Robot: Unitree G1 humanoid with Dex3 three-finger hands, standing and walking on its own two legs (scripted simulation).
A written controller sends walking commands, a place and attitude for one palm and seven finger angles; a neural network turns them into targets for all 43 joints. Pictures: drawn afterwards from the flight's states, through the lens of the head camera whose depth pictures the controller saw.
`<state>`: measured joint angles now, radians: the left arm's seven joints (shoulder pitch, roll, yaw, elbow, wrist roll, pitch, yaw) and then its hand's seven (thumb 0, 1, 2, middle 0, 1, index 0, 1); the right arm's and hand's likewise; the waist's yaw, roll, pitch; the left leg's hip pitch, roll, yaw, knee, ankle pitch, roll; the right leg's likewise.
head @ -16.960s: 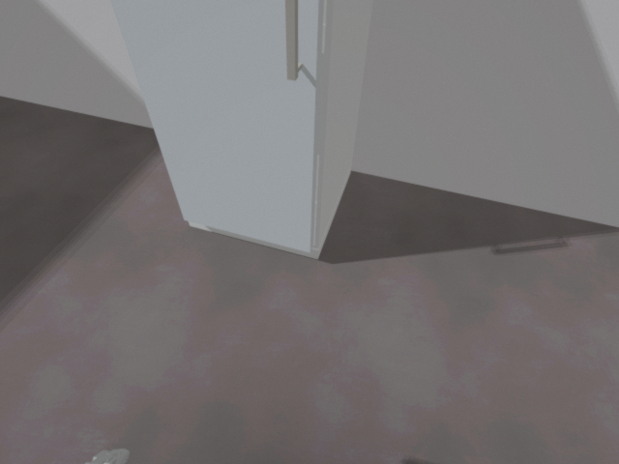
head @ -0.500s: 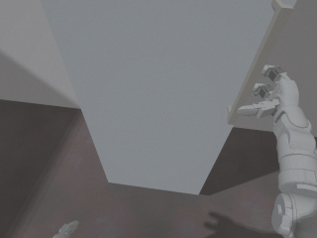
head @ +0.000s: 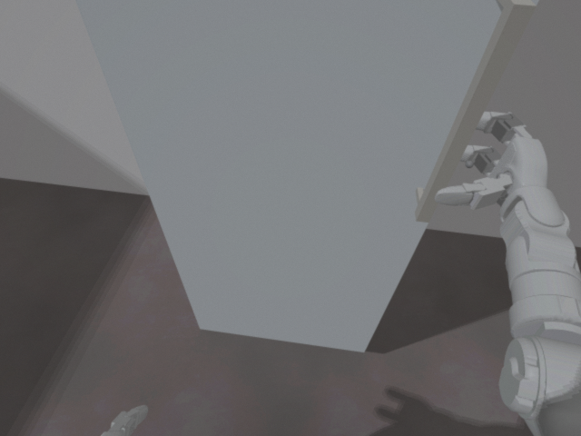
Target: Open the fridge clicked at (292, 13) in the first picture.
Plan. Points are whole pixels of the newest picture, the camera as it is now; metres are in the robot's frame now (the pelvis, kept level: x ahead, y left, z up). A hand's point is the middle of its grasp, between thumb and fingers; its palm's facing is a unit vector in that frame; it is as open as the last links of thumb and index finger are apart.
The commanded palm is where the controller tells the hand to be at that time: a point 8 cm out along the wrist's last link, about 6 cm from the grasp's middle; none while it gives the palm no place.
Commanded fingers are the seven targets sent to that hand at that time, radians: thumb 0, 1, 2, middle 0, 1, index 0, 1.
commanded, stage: slide the fingers in behind the handle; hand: right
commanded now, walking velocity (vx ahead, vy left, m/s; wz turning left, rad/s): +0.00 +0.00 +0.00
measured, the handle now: (455, 127) +0.48 -0.17 +0.21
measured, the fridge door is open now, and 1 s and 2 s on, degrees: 0 0 0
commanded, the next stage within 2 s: grip the handle and tug to test in 1.62 s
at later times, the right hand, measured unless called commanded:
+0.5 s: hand (462, 166) +0.44 -0.18 +0.18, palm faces +0.05 +1.00 +0.02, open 14.0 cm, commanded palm +0.41 -0.22 +0.18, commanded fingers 0.00 0.50 -0.30 0.30 1.20 0.30 1.20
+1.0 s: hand (436, 162) +0.44 -0.14 +0.18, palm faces +0.04 +1.00 +0.01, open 14.0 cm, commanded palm +0.41 -0.19 +0.18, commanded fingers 0.00 0.50 -0.30 0.30 1.20 0.30 1.20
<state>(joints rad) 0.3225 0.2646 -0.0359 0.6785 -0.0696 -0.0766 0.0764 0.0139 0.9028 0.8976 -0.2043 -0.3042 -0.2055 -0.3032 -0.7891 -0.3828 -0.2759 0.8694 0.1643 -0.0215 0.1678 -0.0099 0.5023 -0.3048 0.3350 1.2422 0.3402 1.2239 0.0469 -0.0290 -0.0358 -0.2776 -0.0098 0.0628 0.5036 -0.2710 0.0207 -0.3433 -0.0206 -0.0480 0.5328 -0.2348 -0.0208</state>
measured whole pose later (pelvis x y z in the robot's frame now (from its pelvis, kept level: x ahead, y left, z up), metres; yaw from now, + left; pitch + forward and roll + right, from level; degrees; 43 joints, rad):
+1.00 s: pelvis +0.01 +0.00 +0.00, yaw +0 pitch +1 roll +1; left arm 0.26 0.24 -0.04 0.67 -0.06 -0.03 0.08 0.01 0.90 0.90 -0.20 -0.30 -0.21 -0.30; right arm -0.71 -0.25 -0.19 0.64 0.16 0.11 0.05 -0.01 0.50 -0.30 0.30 1.20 0.30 1.20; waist 0.03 -0.03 -0.03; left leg -0.22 -0.01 0.06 0.47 -0.27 0.02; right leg -0.28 -0.02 -0.05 0.49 -0.23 -0.02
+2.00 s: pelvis +0.01 +0.00 +0.00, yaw +0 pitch +2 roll +1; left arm 0.28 0.24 -0.03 0.68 -0.06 -0.04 0.07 0.01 0.90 0.90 -0.20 -0.30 -0.21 -0.30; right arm -0.74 -0.25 -0.19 0.71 0.15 0.06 0.04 -0.01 0.22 -0.43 0.35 1.27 0.36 1.27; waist 0.03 -0.03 -0.04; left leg -0.23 -0.01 0.06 0.47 -0.27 0.02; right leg -0.30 -0.01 -0.05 0.50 -0.24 -0.02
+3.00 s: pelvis +0.02 +0.00 +0.01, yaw +1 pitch +2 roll +0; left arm 0.28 0.24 -0.03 0.65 -0.06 -0.02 0.06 0.02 0.90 0.90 -0.20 -0.30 -0.20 -0.30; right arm -0.59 -0.24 -0.21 0.52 0.16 0.12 0.04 0.02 -0.78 -0.81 0.45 1.40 0.45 1.40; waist 0.03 -0.03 -0.04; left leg -0.19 -0.02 0.04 0.44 -0.27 0.02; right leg -0.25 -0.02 -0.07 0.47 -0.25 -0.02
